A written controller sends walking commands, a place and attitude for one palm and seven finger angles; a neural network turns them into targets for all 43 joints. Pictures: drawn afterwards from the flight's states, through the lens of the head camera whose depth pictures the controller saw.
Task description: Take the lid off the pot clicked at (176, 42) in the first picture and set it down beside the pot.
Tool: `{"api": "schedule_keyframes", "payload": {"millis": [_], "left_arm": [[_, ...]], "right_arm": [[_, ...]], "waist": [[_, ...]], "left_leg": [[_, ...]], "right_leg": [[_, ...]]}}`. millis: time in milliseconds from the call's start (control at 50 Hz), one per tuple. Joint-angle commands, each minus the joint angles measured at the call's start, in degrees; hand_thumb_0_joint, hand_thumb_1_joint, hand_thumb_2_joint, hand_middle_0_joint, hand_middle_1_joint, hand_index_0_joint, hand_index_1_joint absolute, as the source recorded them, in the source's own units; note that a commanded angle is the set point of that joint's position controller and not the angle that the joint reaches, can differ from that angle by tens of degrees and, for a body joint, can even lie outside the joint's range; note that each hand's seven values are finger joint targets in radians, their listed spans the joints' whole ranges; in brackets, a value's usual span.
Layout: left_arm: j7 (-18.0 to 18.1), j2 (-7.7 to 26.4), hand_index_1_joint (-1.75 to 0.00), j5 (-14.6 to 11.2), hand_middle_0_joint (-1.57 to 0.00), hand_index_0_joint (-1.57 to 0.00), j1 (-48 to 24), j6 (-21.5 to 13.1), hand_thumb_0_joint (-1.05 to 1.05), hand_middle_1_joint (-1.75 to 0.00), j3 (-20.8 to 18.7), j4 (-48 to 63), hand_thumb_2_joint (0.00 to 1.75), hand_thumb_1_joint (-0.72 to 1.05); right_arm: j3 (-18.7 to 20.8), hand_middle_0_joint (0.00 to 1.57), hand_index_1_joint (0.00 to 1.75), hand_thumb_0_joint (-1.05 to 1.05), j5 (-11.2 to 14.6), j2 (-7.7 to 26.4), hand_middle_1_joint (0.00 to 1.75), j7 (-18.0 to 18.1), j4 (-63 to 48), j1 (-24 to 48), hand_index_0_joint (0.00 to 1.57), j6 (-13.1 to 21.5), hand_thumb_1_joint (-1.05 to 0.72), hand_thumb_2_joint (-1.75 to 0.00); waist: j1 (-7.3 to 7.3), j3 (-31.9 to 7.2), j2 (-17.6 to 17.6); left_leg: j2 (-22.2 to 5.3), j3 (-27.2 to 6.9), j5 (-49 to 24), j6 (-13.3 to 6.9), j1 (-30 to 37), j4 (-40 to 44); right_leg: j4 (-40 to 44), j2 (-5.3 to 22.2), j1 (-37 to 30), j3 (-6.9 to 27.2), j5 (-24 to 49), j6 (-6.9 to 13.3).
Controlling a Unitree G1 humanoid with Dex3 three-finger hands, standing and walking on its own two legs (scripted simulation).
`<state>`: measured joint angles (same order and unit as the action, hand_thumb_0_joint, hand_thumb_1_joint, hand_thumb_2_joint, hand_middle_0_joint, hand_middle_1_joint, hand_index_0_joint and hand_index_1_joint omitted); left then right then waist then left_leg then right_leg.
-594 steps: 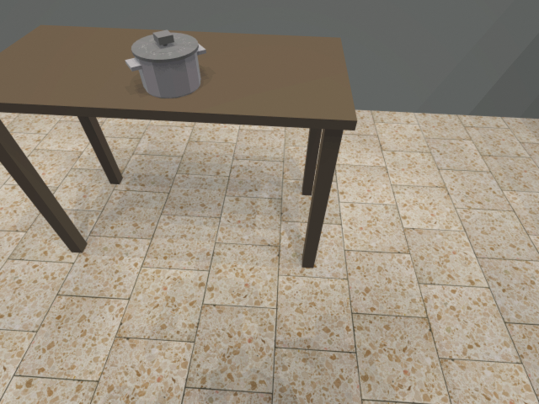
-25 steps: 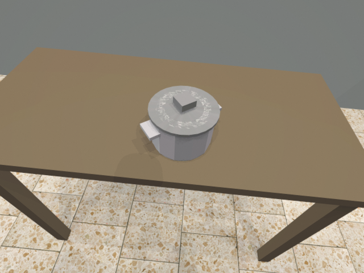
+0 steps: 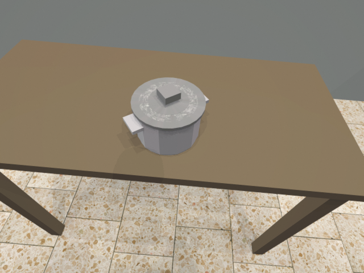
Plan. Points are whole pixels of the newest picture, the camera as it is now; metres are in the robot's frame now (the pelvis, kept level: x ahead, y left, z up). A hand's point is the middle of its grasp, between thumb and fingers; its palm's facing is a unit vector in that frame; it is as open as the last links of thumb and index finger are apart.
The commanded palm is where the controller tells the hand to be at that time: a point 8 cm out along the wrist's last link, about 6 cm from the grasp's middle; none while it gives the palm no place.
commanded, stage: shuffle to correct the standing spot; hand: left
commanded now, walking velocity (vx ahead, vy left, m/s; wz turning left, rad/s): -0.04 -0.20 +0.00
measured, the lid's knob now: (168, 93) +0.46 +0.07 +0.14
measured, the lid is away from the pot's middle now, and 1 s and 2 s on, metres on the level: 0.00 0.00 0.00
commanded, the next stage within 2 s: come to a stop and stand still in 0.16 s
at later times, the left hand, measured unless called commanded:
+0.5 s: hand out of the picture +0.03 +0.16 -0.17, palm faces +0.04 -0.97 -0.23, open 7.4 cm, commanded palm none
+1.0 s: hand out of the picture +0.01 +0.09 -0.16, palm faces +0.03 -0.97 -0.25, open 7.3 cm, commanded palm none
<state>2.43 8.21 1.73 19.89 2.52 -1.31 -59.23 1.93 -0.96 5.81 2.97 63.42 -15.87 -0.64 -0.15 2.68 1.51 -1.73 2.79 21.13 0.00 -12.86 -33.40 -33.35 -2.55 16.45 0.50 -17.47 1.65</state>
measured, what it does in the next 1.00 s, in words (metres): steps to the right: right foot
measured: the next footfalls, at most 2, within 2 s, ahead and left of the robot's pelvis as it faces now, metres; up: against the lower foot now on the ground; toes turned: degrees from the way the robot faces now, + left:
right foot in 0.54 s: -0.02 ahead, -0.20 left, +0.00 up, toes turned +1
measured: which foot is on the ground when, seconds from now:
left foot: down 0.00-1.00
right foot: down 0.00-0.26, up 0.28-0.52, down 0.54-1.00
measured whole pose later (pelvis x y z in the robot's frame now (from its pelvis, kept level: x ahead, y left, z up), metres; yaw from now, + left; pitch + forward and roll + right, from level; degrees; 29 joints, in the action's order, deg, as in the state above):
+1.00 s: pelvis -0.03 -0.10 +0.00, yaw +2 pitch -1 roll +1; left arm 1.7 9.5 0.7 13.2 0.5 -0.4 -57.8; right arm 0.8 -1.1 9.7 1.2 59.6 -16.0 -0.5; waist -0.9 3.6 -1.9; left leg -5.9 2.0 17.0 5.2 -12.3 -30.2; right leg -34.3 1.5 11.8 -3.0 -22.0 1.0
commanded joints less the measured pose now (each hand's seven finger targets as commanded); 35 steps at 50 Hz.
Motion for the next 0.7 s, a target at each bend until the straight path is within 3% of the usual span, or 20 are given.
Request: {"api": "schedule_keyframes", "payload": {"millis": [0,60,140,180,200,220,240,260,280,320,340,360,380,420,460,480,520,540,580,680], "left_arm": [[0.0,5.6,-0.3,-0.1,-0.2,-0.2,5.9,-0.4,0.0,-0.3,-1.2,2.9,0.9,0.9],[0.0,8.0,-0.3,0.1,-0.2,-0.2,5.5,-0.3,0.0,-0.3,-1.8,3.9,0.9,0.9],[0.1,8.3,-0.3,0.5,-0.2,-0.2,3.9,-0.2,0.0,-0.3,-2.1,5.4,0.9,0.9],[0.1,8.4,-0.3,0.2,-0.2,-0.2,2.7,0.0,0.0,-0.3,-2.1,6.1,0.9,0.9],[0.0,7.6,-0.3,-0.1,-0.2,-0.2,1.9,0.0,0.0,-0.3,-1.9,6.6,0.9,0.9],[-0.2,5.9,-0.3,-0.2,-0.2,-0.2,1.9,0.2,0.0,-0.3,-1.7,7.5,0.9,0.9],[-0.4,5.2,-0.3,-0.4,-0.2,-0.2,1.5,0.4,0.0,-0.3,-1.6,7.9,0.9,0.9],[0.0,6.8,-0.3,-0.2,-0.2,-0.2,0.2,0.7,0.0,-0.3,-1.9,7.4,0.9,0.9],[0.1,6.9,-0.3,-0.6,-0.2,-0.2,0.5,0.8,0.0,-0.3,-2.2,6.9,0.9,0.9],[-0.3,5.4,-0.3,-0.8,-0.2,-0.2,0.6,0.1,0.0,-0.3,-1.8,7.0,0.9,0.9],[0.6,8.3,-0.3,-0.7,-0.2,-0.2,-1.1,-1.1,0.0,-0.3,-2.0,3.8,0.9,0.9],[0.0,7.5,-0.3,-1.0,-0.2,-0.2,-1.3,-1.2,0.0,-0.3,-1.4,7.8,0.9,0.9],[-0.6,5.0,-0.3,-0.6,-0.2,-0.2,-3.7,-1.7,0.0,-0.3,-1.5,7.3,0.9,0.9],[-1.0,3.9,-0.3,-0.7,-0.2,-0.2,-4.7,-2.2,0.0,-0.3,-1.5,8.2,0.9,0.9],[-1.0,4.1,-0.3,-0.7,-0.2,-0.2,-2.2,-2.6,0.0,-0.3,-1.6,7.7,0.9,0.9],[-0.9,5.2,-0.3,-0.7,-0.2,-0.2,-0.9,-2.7,0.0,-0.3,-2.0,7.3,0.9,0.9],[-0.8,7.9,-0.3,-1.0,-0.2,-0.2,-0.4,-2.8,0.0,-0.3,-2.0,6.7,0.9,0.9],[-0.9,9.4,-0.3,-0.9,-0.2,-0.2,-1.0,-2.8,0.0,-0.3,-1.7,6.4,0.9,0.9],[-0.8,11.8,-0.3,-0.8,-0.2,-0.2,-3.3,-2.8,0.0,-0.3,-1.6,6.3,0.9,0.9],[-0.6,11.4,-0.3,-1.1,-0.2,-0.2,-6.0,-2.7,0.0,-0.3,-0.7,5.9,0.9,0.9]], "right_arm": [[1.8,0.2,0.3,0.0,0.2,6.1,0.3,0.6,-2.8,-4.3,0.2,-0.3,-0.9,-0.9],[1.6,0.2,0.3,0.0,0.5,4.8,0.3,0.6,-3.2,-4.6,0.2,-0.7,-0.9,-0.9],[1.2,0.2,0.3,0.0,0.6,4.5,0.3,0.5,-3.5,-2.3,0.2,-0.4,-0.9,-0.9],[0.9,0.2,0.3,0.0,0.7,4.3,0.3,0.4,-2.7,-4.5,0.2,-0.1,-0.9,-0.9],[0.9,0.2,0.3,0.0,0.6,4.9,0.3,0.6,-2.1,-5.5,0.2,0.2,-0.9,-0.9],[1.1,0.2,0.3,0.0,0.2,7.3,0.3,0.8,-2.3,-5.6,0.2,0.5,-0.9,-0.9],[1.6,0.2,0.3,0.0,-0.3,10.4,0.3,1.0,-2.3,-6.4,0.2,0.6,-0.9,-0.9],[1.2,0.2,0.3,0.0,-0.4,9.6,0.3,0.9,-2.9,-6.2,0.2,0.6,-0.9,-0.9],[0.6,0.2,0.3,0.0,-0.5,8.6,0.3,0.8,-4.2,-2.8,0.2,0.7,-0.9,-0.9],[1.1,0.2,0.3,0.0,-0.8,9.7,0.3,0.3,-6.2,2.3,0.2,1.4,-0.9,-0.9],[3.3,0.2,0.3,0.0,-0.4,18.1,0.3,-0.2,-5.5,2.5,0.2,1.5,-0.9,-0.9],[1.8,0.2,0.3,0.0,-0.8,11.9,0.3,-0.8,-8.6,0.7,0.2,1.0,-0.9,-0.9],[1.6,0.2,0.3,0.0,-1.3,12.5,0.3,-0.7,-7.6,-4.6,0.2,1.5,-0.9,-0.9],[2.0,0.2,0.3,0.0,-1.2,13.4,0.3,-0.4,-8.6,-9.3,0.2,1.0,-0.9,-0.9],[2.4,0.2,0.3,0.0,-0.7,14.5,0.3,-0.4,-9.5,-8.6,0.2,1.0,-0.9,-0.9],[2.4,0.2,0.3,0.0,-0.4,13.8,0.3,-0.4,-10.4,-7.6,0.2,0.9,-0.9,-0.9],[1.5,0.2,0.3,0.0,-0.3,10.1,0.3,-0.6,-12.3,-4.8,0.2,0.7,-0.9,-0.9],[1.3,0.2,0.3,0.0,-0.2,8.5,0.3,-0.8,-12.3,-4.6,0.2,0.4,-0.9,-0.9],[0.9,0.2,0.3,0.0,0.0,7.7,0.3,-1.2,-12.3,-4.5,0.2,-0.1,-0.9,-0.9],[0.3,0.2,0.3,0.0,-0.1,8.0,0.3,-1.7,-9.9,-3.4,0.2,0.1,-0.9,-0.9]], "waist": [[-0.28,-0.3,3.3],[-0.62,-1.9,8.9],[-0.21,-0.3,5.1],[-1.45,-1.5,3.4],[-2.04,-1.3,1.9],[-1.88,-0.4,-5.6],[-2.4,0.8,-21.5],[-2.66,2.6,-21.5],[-0.52,2.2,-14.5],[1.58,1.2,-9.0],[0.37,-4.2,-22.9],[0.34,-4.8,-20.6],[-1.89,-8.9,-21.4],[-3.3,-8.8,-12.9],[-1.51,-8.3,-9.7],[-0.95,-7.7,-7.0],[-0.73,-4.3,-5.0],[-1.04,-2.5,-3.1],[-1.51,-2.6,9.0],[-1.28,1.7,3.7]], "left_leg": [[-5.2,-2.6,-9.4,-2.2,-3.2,0.4],[0.1,1.5,0.1,-0.5,-4.0,-8.2],[-0.1,1.0,5.2,-0.3,-5.3,-9.2],[-1.0,1.8,-2.0,-0.5,0.2,1.8],[-3.4,0.5,-6.9,-1.1,4.3,7.4],[-10.0,-6.6,-12.6,-3.6,6.7,11.9],[-20.5,-18.8,-25.4,-9.2,5.4,14.8],[-22.9,-19.6,-33.8,-12.5,-0.8,15.7],[-20.8,-16.2,-32.2,-12.2,-4.7,14.9],[-17.6,-12.0,-31.9,-10.4,-2.7,12.8],[-16.0,-7.6,-50.6,-7.0,4.1,2.9],[-15.1,-6.6,-36.1,-6.5,-0.3,2.2],[-13.5,-8.2,-46.8,-5.6,5.5,2.7],[-14.4,-11.2,-53.8,-6.1,10.3,2.2],[-13.4,-8.9,-57.1,-5.2,9.2,-1.0],[-11.2,-6.0,-51.0,-3.9,5.7,-3.0],[-5.6,-1.6,-26.7,-0.9,-2.2,-3.8],[-3.5,-0.1,-16.5,0.1,-4.7,-4.3],[-1.3,1.2,-5.1,0.7,-4.7,-4.7],[-2.3,0.5,-10.9,0.8,-1.1,0.0]], "right_leg": [[6.3,7.9,-0.7,7.4,16.5,1.2],[13.2,12.4,-1.6,14.2,15.5,4.5],[12.3,13.2,-1.6,14.2,22.5,9.9],[9.1,11.3,-0.4,11.3,22.8,7.7],[7.1,9.2,2.1,9.1,19.3,5.4],[2.2,5.3,6.7,5.4,13.3,2.1],[-9.7,1.1,10.7,-1.8,-1.2,-1.4],[-20.8,1.5,9.1,1.0,-14.1,-1.5],[-25.7,2.1,6.6,2.9,-14.4,-1.1],[-22.7,3.3,7.6,1.8,-13.4,-1.4],[-16.4,5.7,10.7,1.1,-11.7,-0.7],[-13.2,3.0,5.2,-2.4,-9.5,-0.1],[-11.6,1.3,7.6,-4.4,-6.4,0.1],[-7.7,1.2,8.2,-6.0,-10.2,0.6],[-2.0,1.6,3.6,-6.6,-0.1,0.8],[-0.1,2.9,-0.6,-5.3,8.7,1.2],[1.5,8.3,-4.6,-0.9,24.7,2.0],[2.0,10.9,-4.1,0.7,28.1,2.2],[4.8,12.4,-2.1,3.8,21.8,2.9],[6.4,10.3,2.0,2.4,10.4,1.2]]}}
